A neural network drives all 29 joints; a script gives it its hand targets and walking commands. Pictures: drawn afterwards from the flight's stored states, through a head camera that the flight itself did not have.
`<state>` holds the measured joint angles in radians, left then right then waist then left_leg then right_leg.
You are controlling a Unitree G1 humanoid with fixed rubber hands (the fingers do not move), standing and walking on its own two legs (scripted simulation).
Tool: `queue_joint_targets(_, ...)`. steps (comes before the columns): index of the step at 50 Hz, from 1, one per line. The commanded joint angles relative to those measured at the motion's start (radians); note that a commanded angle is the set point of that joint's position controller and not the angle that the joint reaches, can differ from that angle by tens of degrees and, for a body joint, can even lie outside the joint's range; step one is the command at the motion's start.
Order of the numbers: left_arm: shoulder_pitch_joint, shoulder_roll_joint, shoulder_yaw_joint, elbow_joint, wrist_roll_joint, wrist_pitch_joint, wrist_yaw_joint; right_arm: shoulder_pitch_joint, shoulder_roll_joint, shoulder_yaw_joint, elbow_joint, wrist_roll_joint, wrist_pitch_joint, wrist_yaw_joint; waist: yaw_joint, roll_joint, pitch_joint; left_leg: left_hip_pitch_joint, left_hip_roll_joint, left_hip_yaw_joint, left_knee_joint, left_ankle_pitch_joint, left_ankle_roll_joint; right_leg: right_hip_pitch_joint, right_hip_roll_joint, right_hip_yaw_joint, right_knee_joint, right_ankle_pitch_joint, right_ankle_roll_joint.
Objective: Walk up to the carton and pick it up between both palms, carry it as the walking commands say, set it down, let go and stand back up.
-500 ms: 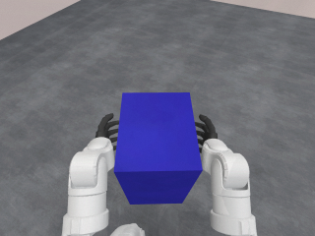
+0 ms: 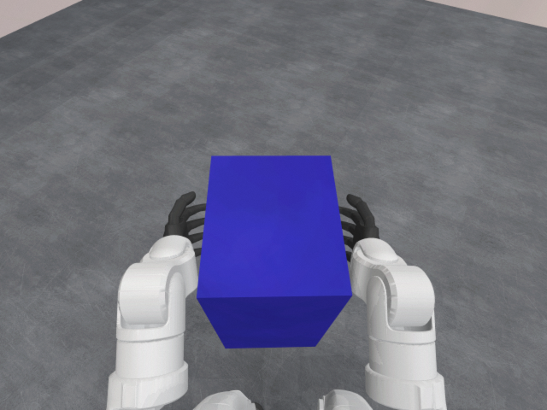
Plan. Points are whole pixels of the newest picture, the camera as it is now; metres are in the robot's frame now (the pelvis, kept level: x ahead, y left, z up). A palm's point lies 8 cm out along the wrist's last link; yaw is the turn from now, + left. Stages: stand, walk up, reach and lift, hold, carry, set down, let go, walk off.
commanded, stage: carry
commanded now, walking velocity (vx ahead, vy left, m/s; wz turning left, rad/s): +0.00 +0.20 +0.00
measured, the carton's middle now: (270, 265) +0.31 +0.02 +0.02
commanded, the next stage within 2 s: none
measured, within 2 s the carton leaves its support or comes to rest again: neither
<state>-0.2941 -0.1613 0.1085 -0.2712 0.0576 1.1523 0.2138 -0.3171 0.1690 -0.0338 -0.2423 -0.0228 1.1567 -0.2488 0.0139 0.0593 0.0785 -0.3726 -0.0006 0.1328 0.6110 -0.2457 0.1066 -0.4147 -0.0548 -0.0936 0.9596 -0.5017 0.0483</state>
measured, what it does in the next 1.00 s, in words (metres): walks backwards: right foot, then left foot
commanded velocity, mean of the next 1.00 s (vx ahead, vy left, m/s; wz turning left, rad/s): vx -0.09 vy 0.13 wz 0.00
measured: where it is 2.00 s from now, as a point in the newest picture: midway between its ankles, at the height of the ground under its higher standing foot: outside the picture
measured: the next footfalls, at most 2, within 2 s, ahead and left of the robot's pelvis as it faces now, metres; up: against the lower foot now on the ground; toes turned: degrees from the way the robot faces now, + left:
right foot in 0.12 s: +0.03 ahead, -0.12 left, +0.00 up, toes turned -8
left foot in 0.48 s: -0.01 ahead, +0.18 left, +0.00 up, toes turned +4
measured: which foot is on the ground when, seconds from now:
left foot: down 0.00-0.14, up 0.16-0.46, down 0.48-1.00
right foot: up 0.00-0.10, down 0.12-0.50, up 0.52-1.00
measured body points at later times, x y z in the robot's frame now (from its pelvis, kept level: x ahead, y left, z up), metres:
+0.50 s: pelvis -0.07 +0.07 -0.01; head -0.06 +0.07 +0.44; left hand +0.23 +0.22 +0.08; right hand +0.24 -0.03 +0.08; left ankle -0.05 +0.18 -0.73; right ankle -0.01 -0.11 -0.73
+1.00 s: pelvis -0.19 +0.15 +0.00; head -0.14 +0.16 +0.45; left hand +0.13 +0.29 +0.07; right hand +0.12 +0.04 +0.07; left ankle -0.05 +0.18 -0.73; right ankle -0.21 +0.03 -0.68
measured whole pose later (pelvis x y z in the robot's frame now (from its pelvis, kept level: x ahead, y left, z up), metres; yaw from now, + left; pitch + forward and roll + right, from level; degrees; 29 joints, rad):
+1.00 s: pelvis -0.19 +0.15 +0.00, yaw -2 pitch +1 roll -4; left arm -0.29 -0.16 0.08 -0.29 0.06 1.15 0.23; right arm -0.31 0.17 -0.05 -0.26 -0.02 1.15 -0.23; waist 0.02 0.05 0.08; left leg -0.46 -0.01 0.13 0.44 -0.02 0.14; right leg -0.43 0.01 -0.09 0.92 -0.47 0.05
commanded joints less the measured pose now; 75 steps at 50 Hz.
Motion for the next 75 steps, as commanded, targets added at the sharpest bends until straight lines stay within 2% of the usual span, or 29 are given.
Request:
queue_joint_targets(1, -0.464, -0.935, -0.548, -0.203, -0.340, -0.032, -0.138, -0.356, 1.027, 0.472, -0.193, 0.253, -0.044, 0.120, -0.023, 0.101, -0.632, 0.382, 0.252, -0.305, -0.159, 0.563, 0.086, 0.097, 0.042, -0.012, -0.297, 0.063, -0.037)
queue_joint_targets(3, -0.427, -0.935, -0.508, -0.171, -0.323, -0.024, -0.144, -0.369, 1.004, 0.487, -0.217, 0.252, -0.041, 0.112, -0.009, 0.032, -0.644, 0.213, 0.194, -0.203, -0.057, 0.513, 0.016, 0.329, -0.045, -0.002, -0.514, 0.278, -0.052)
queue_joint_targets(4, -0.466, -0.906, -0.499, -0.193, -0.323, -0.035, -0.148, -0.408, 1.013, 0.503, -0.208, 0.263, -0.045, 0.109, 0.004, -0.080, -0.648, 0.047, 0.136, -0.152, 0.000, 0.296, -0.031, 0.478, -0.159, 0.120, -0.563, 0.409, -0.090)
queue_joint_targets(5, -0.439, -0.886, -0.492, -0.163, -0.319, -0.036, -0.150, -0.419, 1.001, 0.504, -0.225, 0.260, -0.041, 0.109, 0.007, -0.361, -0.611, -0.188, 0.022, -0.049, 0.162, -0.175, -0.088, 0.557, -0.424, 0.407, -0.567, 0.753, -0.182)
queue_joint_targets(6, -0.393, -0.911, -0.483, -0.159, -0.305, -0.032, -0.148, -0.434, 1.001, 0.518, -0.229, 0.266, -0.033, 0.115, 0.012, -0.383, -0.561, -0.289, 0.000, -0.119, 0.410, -0.324, -0.096, 0.529, -0.488, 0.453, -0.559, 0.888, -0.288)
queue_joint_targets(8, -0.397, -0.946, -0.516, -0.166, -0.304, -0.028, -0.151, -0.377, 1.038, 0.517, -0.152, 0.256, -0.026, 0.128, 0.006, -0.184, -0.540, -0.247, 0.041, -0.225, 0.509, -0.240, -0.083, 0.425, -0.429, 0.386, -0.560, 0.743, -0.259)
queue_joint_targets(10, -0.469, -0.929, -0.501, -0.176, -0.311, -0.036, -0.149, -0.431, 1.050, 0.518, -0.145, 0.274, -0.031, 0.125, -0.002, -0.197, -0.511, -0.255, 0.055, -0.182, 0.442, -0.201, -0.105, 0.415, -0.391, 0.304, -0.572, 0.611, -0.233)
queue_joint_targets(17, -0.414, -0.906, -0.525, -0.187, -0.303, -0.031, -0.140, -0.345, 1.012, 0.480, -0.122, 0.256, -0.024, 0.127, 0.000, -0.279, -0.506, -0.079, -0.001, -0.063, 0.230, -0.174, -0.145, 0.301, -0.319, 0.187, -0.529, 0.769, -0.180)
queue_joint_targets(21, -0.423, -0.894, -0.512, -0.161, -0.293, -0.023, -0.139, -0.381, 1.030, 0.487, -0.110, 0.275, -0.016, 0.123, -0.028, -0.350, -0.540, 0.160, -0.005, -0.053, -0.160, -0.025, -0.117, 0.249, -0.253, 0.096, -0.360, 0.606, -0.077)
queue_joint_targets(22, -0.440, -0.889, -0.512, -0.162, -0.293, -0.021, -0.140, -0.389, 1.039, 0.477, -0.096, 0.273, -0.015, 0.123, -0.031, -0.143, -0.570, 0.279, 0.081, -0.156, -0.217, 0.080, -0.098, 0.154, -0.197, 0.052, -0.227, 0.427, -0.039)
queue_joint_targets(23, -0.432, -0.896, -0.510, -0.149, -0.288, -0.015, -0.138, -0.406, 1.015, 0.466, -0.113, 0.271, -0.021, 0.123, -0.020, 0.192, -0.545, 0.359, 0.344, -0.475, -0.230, 0.502, -0.010, -0.068, -0.079, -0.062, -0.008, -0.038, 0.019)
queue_joint_targets(24, -0.459, -0.918, -0.541, -0.144, -0.298, -0.012, -0.138, -0.343, 1.007, 0.433, -0.081, 0.245, -0.021, 0.124, -0.021, 0.293, -0.474, 0.315, 0.380, -0.501, -0.207, 0.683, 0.068, -0.176, -0.029, -0.024, 0.184, -0.184, 0.011)
queue_joint_targets(26, -0.566, -0.951, -0.597, -0.191, -0.348, -0.029, -0.140, -0.372, 1.024, 0.419, -0.097, 0.239, -0.035, 0.133, -0.021, 0.184, -0.475, 0.289, 0.307, -0.383, -0.190, 0.651, 0.073, -0.147, -0.021, 0.028, 0.269, -0.138, 0.003)
queue_joint_targets(29, -0.596, -0.983, -0.623, -0.196, -0.361, -0.042, -0.142, -0.417, 1.027, 0.410, -0.136, 0.253, -0.061, 0.153, -0.022, 0.195, -0.500, 0.376, 0.227, -0.276, -0.187, 0.567, 0.038, -0.215, -0.011, 0.024, 0.267, 0.018, -0.012)
queue_joint_targets(33, -0.558, -0.999, -0.639, -0.228, -0.369, -0.044, -0.131, -0.347, 1.003, 0.381, -0.161, 0.236, -0.068, 0.150, -0.029, 0.135, -0.568, 0.431, 0.225, -0.334, -0.226, 0.417, 0.029, -0.177, 0.020, 0.041, 0.182, 0.042, -0.014)
queue_joint_targets(38, -0.486, -0.989, -0.623, -0.212, -0.365, -0.035, -0.125, -0.315, 0.992, 0.395, -0.197, 0.238, -0.070, 0.137, -0.031, 0.105, -0.629, 0.558, 0.295, -0.428, -0.195, 0.849, -0.006, -0.152, 0.053, 0.075, 0.094, 0.003, -0.010)
queue_joint_targets(41, -0.443, -0.989, -0.608, -0.217, -0.351, -0.036, -0.122, -0.294, 0.984, 0.414, -0.221, 0.241, -0.062, 0.138, -0.036, 0.080, -0.649, 0.580, 0.305, -0.439, -0.209, 0.885, 0.001, -0.121, 0.068, 0.074, 0.013, -0.006, -0.009)
queue_joint_targets(46, -0.444, -0.967, -0.604, -0.287, -0.342, -0.046, -0.113, -0.270, 0.990, 0.427, -0.219, 0.253, -0.054, 0.149, -0.031, 0.100, -0.697, 0.527, 0.282, -0.363, -0.303, 0.618, -0.063, -0.006, 0.079, 0.054, -0.112, 0.032, -0.031)
queue_joint_targets(52, -0.444, -0.960, -0.593, -0.250, -0.338, -0.034, -0.120, -0.322, 0.998, 0.443, -0.238, 0.250, -0.049, 0.144, -0.012, 0.165, -0.665, 0.278, 0.187, -0.209, -0.496, 0.138, -0.232, 0.331, 0.114, -0.092, -0.460, 0.035, -0.079)
queue_joint_targets(54, -0.413, -0.963, -0.569, -0.234, -0.331, -0.026, -0.123, -0.343, 0.993, 0.456, -0.240, 0.246, -0.039, 0.141, 0.020, 0.099, -0.653, 0.120, 0.084, -0.110, -0.430, -0.080, -0.307, 0.521, 0.061, -0.078, -0.656, 0.077, -0.145)
queue_joint_targets(55, -0.470, -0.932, -0.554, -0.238, -0.325, -0.021, -0.124, -0.352, 1.019, 0.467, -0.187, 0.251, -0.026, 0.138, 0.018, -0.155, -0.628, 0.093, 0.002, -0.034, -0.101, -0.092, -0.302, 0.445, -0.101, 0.121, -0.733, 0.027, -0.206)
queue_joint_targets(56, -0.442, -0.948, -0.550, -0.240, -0.324, -0.015, -0.126, -0.327, 0.997, 0.460, -0.183, 0.240, -0.020, 0.137, 0.021, -0.412, -0.588, 0.038, -0.027, -0.063, 0.343, -0.217, -0.216, 0.223, -0.356, 0.415, -0.746, -0.069, -0.291)
queue_joint_targets(57, -0.445, -0.958, -0.559, -0.223, -0.315, -0.008, -0.128, -0.347, 0.988, 0.447, -0.171, 0.231, -0.014, 0.144, 0.010, -0.409, -0.459, -0.042, 0.015, -0.250, 0.617, -0.260, -0.169, 0.022, -0.449, 0.468, -0.742, -0.075, -0.330)
queue_joint_targets(60, -0.499, -0.940, -0.540, -0.221, -0.317, 0.003, -0.135, -0.349, 0.988, 0.424, -0.110, 0.219, -0.006, 0.140, -0.022, -0.196, -0.375, 0.037, -0.019, -0.248, 0.727, -0.191, -0.132, -0.166, -0.307, 0.197, -0.688, -0.048, -0.178)
queue_joint_targets(66, -0.456, -0.891, -0.508, -0.076, -0.252, 0.037, -0.113, -0.309, 0.947, 0.372, 0.031, 0.217, 0.025, 0.140, -0.018, -0.155, -0.420, 0.078, -0.028, -0.011, 0.044, -0.134, -0.146, 0.118, -0.232, 0.193, -0.479, 0.526, -0.170)
queue_joint_targets(68, -0.432, -0.861, -0.501, -0.054, -0.244, 0.036, -0.105, -0.277, 0.944, 0.359, 0.063, 0.213, 0.028, 0.139, -0.024, -0.079, -0.433, 0.228, 0.070, -0.140, -0.230, 0.001, -0.131, 0.075, -0.170, 0.131, -0.351, 0.522, -0.091)
queue_joint_targets(70, -0.445, -0.878, -0.506, -0.054, -0.243, 0.036, -0.111, -0.301, 0.952, 0.373, 0.045, 0.211, 0.021, 0.142, -0.014, 0.303, -0.364, 0.292, 0.410, -0.518, -0.188, 0.792, 0.012, -0.192, 0.007, -0.010, 0.009, -0.084, -0.003)
queue_joint_targets(72, -0.484, -0.942, -0.516, -0.050, -0.272, 0.015, -0.120, -0.321, 0.993, 0.399, -0.010, 0.221, 0.004, 0.151, -0.020, 0.160, -0.354, 0.234, 0.377, -0.381, -0.145, 1.003, 0.033, -0.181, 0.012, 0.080, 0.265, -0.069, -0.030)
queue_joint_targets(75, -0.678, -1.023, -0.591, -0.115, -0.362, -0.035, -0.156, -0.516, 1.050, 0.413, -0.114, 0.237, -0.056, 0.152, -0.030, 0.122, -0.361, 0.119, 0.324, -0.359, -0.204, 0.560, 0.071, -0.138, 0.026, 0.100, 0.311, 0.046, -0.017)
